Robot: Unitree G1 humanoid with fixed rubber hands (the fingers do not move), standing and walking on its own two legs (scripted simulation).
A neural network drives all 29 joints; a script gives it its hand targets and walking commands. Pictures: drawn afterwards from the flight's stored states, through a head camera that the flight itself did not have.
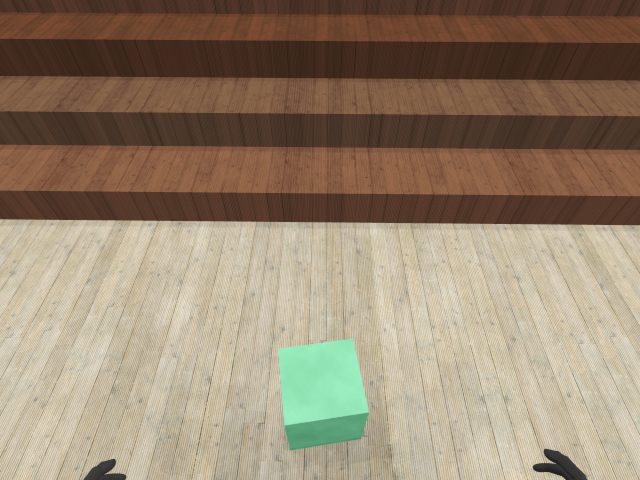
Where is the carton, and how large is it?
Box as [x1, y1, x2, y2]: [278, 339, 368, 449]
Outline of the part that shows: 352,339 278,349 284,425 290,449 360,438 368,410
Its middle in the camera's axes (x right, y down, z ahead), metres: +0.00 +0.45 +1.11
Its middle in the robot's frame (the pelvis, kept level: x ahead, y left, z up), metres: +0.44 +0.01 -0.66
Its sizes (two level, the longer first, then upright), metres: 0.210 0.200 0.250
